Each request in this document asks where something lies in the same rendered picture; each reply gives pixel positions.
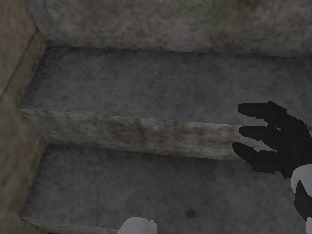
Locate right robot forearm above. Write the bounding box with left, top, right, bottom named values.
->
left=291, top=164, right=312, bottom=234

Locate left robot thigh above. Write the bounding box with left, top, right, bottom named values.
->
left=117, top=217, right=158, bottom=234

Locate right robot hand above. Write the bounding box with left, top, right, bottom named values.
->
left=232, top=100, right=312, bottom=179

